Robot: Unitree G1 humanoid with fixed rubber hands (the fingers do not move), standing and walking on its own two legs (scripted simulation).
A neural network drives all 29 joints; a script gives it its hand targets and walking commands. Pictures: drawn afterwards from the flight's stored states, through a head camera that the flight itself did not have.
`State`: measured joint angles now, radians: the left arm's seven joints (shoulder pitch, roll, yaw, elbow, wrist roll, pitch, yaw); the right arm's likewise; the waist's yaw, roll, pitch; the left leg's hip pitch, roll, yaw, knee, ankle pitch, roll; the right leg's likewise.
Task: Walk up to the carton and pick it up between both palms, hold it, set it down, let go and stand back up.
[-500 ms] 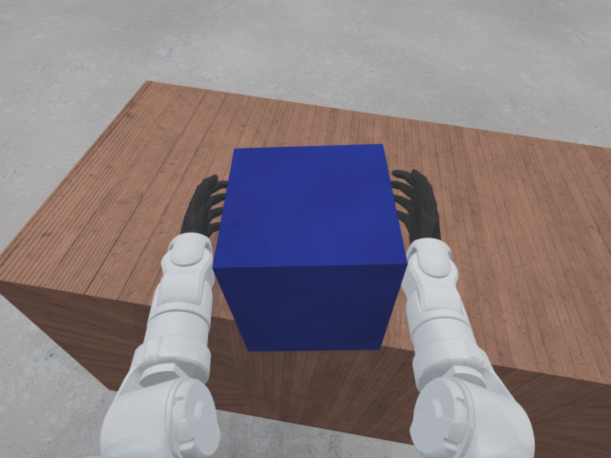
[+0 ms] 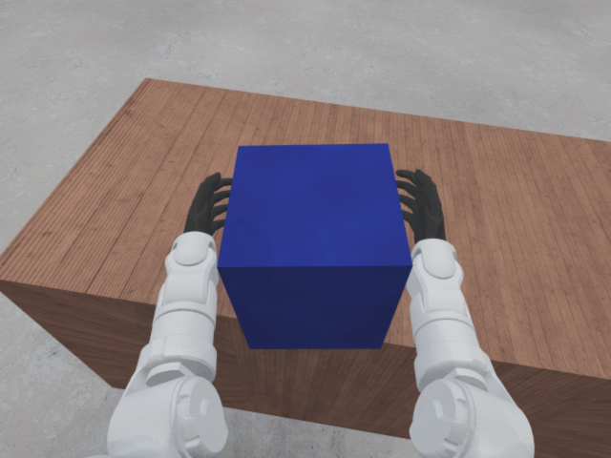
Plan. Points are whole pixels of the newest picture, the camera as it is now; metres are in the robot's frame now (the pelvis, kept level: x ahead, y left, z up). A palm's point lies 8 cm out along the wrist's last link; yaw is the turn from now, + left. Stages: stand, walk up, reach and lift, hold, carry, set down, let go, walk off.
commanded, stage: set down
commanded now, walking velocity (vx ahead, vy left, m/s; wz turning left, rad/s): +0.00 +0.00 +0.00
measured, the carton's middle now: (314, 253) +0.40 +0.02 +0.01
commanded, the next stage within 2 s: none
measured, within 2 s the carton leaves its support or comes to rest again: rests again in 0.04 s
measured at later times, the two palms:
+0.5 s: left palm (209, 229) +0.38 +0.17 +0.06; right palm (430, 238) +0.40 -0.13 +0.08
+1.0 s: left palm (211, 229) +0.39 +0.17 +0.06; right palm (432, 241) +0.40 -0.13 +0.07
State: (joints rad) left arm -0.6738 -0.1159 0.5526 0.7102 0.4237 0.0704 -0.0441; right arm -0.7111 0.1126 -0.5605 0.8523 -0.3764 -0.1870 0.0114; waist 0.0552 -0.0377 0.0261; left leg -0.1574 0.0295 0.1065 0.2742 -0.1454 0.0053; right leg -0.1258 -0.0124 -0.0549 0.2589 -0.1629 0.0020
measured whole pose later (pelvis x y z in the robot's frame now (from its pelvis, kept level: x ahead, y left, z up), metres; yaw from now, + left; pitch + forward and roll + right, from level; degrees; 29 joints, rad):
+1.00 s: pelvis +0.00 +0.00 +0.00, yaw -1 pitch +3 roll +0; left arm -0.68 -0.10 0.52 0.75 0.42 -0.01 -0.01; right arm -0.68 0.07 -0.48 0.86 -0.31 -0.17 0.01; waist 0.06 -0.05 0.03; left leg -0.20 0.04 0.13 0.30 -0.16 0.00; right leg -0.17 0.00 -0.04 0.28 -0.17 0.00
